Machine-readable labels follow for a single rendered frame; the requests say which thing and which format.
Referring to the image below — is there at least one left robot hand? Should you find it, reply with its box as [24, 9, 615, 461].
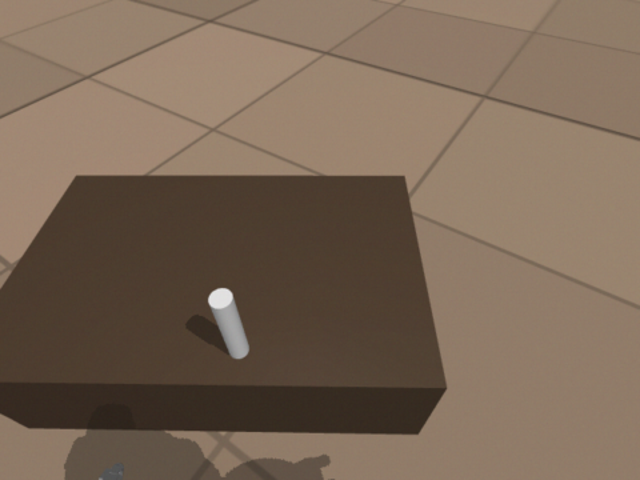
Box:
[99, 463, 124, 480]

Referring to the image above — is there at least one can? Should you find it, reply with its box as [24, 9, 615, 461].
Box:
[208, 288, 249, 359]

